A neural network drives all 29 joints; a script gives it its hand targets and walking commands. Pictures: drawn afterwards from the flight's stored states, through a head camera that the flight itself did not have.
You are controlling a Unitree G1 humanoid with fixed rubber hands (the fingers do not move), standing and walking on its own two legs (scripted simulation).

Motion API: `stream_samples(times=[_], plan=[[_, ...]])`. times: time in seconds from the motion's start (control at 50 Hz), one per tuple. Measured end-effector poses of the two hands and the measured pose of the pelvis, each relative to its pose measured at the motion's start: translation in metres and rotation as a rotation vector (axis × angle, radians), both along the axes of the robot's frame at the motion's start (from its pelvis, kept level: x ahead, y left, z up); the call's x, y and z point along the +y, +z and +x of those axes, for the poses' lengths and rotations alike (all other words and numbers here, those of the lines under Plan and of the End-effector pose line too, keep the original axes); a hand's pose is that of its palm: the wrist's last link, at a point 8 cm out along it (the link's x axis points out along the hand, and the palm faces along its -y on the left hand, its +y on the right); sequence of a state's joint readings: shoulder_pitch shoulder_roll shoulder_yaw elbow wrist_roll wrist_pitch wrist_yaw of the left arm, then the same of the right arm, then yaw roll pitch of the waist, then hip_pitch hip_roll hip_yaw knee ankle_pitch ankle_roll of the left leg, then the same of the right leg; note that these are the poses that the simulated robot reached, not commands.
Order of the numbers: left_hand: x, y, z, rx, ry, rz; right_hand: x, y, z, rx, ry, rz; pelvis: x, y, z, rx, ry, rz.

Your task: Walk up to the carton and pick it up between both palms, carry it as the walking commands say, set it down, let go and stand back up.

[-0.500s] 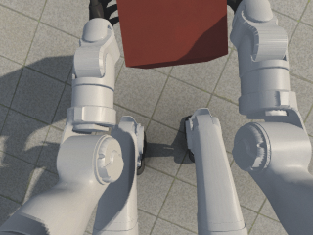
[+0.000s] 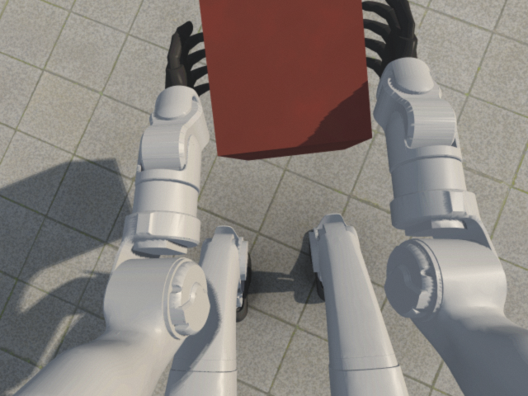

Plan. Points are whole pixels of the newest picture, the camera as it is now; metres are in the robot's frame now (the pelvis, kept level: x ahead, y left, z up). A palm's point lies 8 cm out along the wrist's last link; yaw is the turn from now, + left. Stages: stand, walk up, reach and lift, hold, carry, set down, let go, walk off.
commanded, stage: reach and lift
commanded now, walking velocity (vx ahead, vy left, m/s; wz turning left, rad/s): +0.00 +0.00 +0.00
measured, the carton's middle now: (286, 70) +0.54 -0.03 -0.12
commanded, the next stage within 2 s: none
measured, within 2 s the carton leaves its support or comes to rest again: neither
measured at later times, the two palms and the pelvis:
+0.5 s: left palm (150, 76) +0.47 +0.11 +0.04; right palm (433, 36) +0.48 -0.15 +0.05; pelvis +0.07 +0.00 +0.08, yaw +0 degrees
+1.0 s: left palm (105, 60) +0.45 +0.12 +0.11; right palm (476, 13) +0.46 -0.15 +0.12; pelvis +0.11 +0.00 +0.15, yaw +0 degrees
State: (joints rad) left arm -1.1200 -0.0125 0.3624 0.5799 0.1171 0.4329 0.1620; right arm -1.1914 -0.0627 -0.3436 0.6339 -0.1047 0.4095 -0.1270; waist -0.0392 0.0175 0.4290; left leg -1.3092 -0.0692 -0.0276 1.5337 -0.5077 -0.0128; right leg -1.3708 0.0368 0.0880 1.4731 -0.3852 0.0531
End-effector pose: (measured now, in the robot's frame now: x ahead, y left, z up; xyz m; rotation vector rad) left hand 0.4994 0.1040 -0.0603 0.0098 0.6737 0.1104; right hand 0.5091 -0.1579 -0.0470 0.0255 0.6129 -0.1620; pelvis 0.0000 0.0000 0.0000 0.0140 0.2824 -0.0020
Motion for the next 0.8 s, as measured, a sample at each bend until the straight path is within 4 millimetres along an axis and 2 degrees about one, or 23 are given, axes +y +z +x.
stream_samples(times=[0.08, 0.18, 0.28, 0.36, 0.58, 0.8], plan=[[0.001, 0.017, -0.004, 0.021, 0.000, 0.003, 0.001, 0.017, -0.005, 0.021, -0.004, 0.001, 0.000, 0.008, 0.010, 0.058, 0.000, -0.001], [0.002, 0.044, -0.014, 0.067, 0.000, 0.008, 0.002, 0.043, -0.014, 0.065, -0.008, 0.000, 0.001, 0.024, 0.032, 0.162, 0.000, -0.003], [0.004, 0.073, -0.021, 0.064, 0.004, 0.010, 0.004, 0.071, -0.020, 0.058, -0.008, 0.003, 0.001, 0.047, 0.048, 0.172, -0.002, -0.005], [0.005, 0.087, -0.022, 0.052, 0.006, 0.000, 0.005, 0.088, -0.023, 0.045, -0.012, -0.008, 0.001, 0.062, 0.058, 0.170, 0.002, -0.010], [0.007, 0.104, -0.026, 0.043, 0.008, -0.012, 0.007, 0.105, -0.028, 0.035, -0.019, -0.001, 0.001, 0.092, 0.079, 0.171, 0.004, -0.017], [0.006, 0.138, -0.035, 0.036, 0.017, -0.023, 0.006, 0.137, -0.038, 0.027, -0.030, 0.014, -0.001, 0.123, 0.102, 0.125, 0.000, -0.015]])
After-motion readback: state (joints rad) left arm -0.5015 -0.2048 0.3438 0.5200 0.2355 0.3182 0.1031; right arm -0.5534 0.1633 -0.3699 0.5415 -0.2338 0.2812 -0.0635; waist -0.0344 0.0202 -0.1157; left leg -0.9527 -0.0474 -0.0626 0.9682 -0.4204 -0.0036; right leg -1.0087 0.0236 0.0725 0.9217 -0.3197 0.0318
